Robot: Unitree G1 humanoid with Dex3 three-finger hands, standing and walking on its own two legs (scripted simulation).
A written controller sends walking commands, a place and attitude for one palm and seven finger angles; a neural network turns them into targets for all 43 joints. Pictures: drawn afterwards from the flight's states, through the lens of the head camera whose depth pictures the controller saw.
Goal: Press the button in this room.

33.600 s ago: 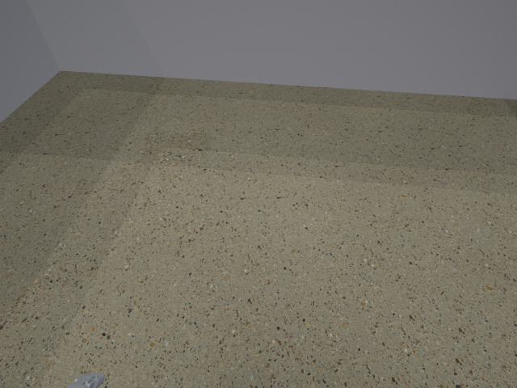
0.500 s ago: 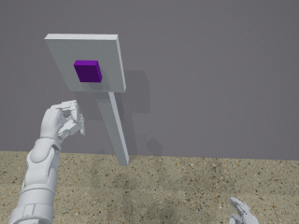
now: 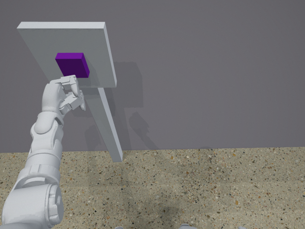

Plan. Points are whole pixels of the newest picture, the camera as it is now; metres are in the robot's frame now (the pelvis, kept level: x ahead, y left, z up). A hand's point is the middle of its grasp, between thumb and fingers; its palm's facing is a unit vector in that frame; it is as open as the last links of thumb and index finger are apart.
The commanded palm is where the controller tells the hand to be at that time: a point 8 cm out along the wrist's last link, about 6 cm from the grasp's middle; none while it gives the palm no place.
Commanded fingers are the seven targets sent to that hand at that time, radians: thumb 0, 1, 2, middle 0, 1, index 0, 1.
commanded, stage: aim a knuckle at the button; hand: left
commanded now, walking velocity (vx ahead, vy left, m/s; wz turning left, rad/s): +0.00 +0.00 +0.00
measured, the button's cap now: (73, 64) +0.53 +0.22 +0.12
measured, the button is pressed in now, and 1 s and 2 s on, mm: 0 0 13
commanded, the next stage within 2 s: press the button with the knuckle in 0.74 s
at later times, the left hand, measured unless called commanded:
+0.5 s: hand (84, 95) +0.45 +0.18 +0.08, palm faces +0.01 -1.00 -0.01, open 3.1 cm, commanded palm +0.42 +0.24 +0.09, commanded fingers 0.00 0.90 0.90 -1.30 -1.50 -1.30 -1.50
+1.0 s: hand (83, 95) +0.45 +0.19 +0.09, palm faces +0.03 -1.00 -0.02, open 3.1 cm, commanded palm +0.43 +0.24 +0.09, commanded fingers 0.00 0.90 0.90 -1.30 -1.50 -1.30 -1.50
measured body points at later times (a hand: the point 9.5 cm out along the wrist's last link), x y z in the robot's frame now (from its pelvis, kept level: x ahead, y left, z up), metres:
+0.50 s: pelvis +0.00 +0.00 +0.00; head +0.07 +0.00 +0.44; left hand +0.44 +0.24 +0.09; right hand +0.05 -0.26 -0.12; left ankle +0.00 +0.13 -0.71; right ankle +0.01 -0.13 -0.71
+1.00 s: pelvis +0.00 +0.00 -0.01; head +0.07 +0.00 +0.44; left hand +0.44 +0.24 +0.09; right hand +0.06 -0.27 -0.12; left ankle +0.00 +0.13 -0.71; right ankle +0.01 -0.13 -0.71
